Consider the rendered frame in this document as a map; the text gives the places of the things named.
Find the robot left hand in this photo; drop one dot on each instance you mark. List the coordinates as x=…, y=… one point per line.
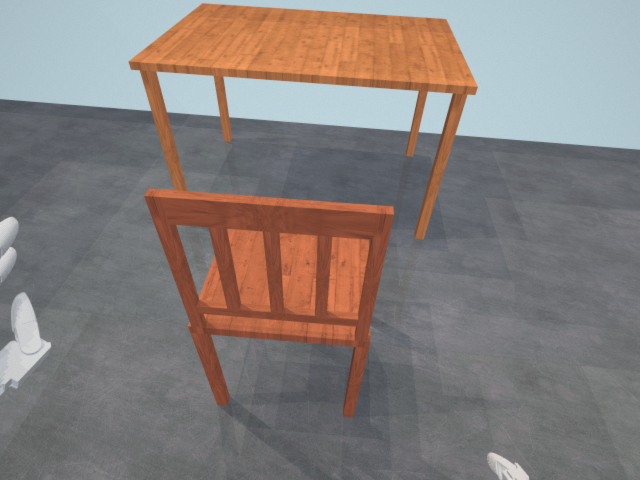
x=18, y=359

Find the robot right hand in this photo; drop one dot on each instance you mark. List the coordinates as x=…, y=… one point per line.
x=505, y=469

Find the chair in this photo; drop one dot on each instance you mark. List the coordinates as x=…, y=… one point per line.
x=284, y=269

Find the table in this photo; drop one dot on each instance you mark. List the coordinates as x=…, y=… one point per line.
x=337, y=48

